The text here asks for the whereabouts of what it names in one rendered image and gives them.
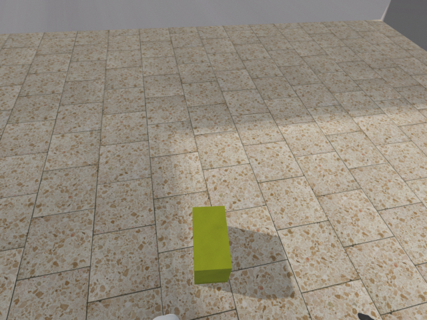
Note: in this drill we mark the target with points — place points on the carton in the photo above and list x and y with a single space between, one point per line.
211 248

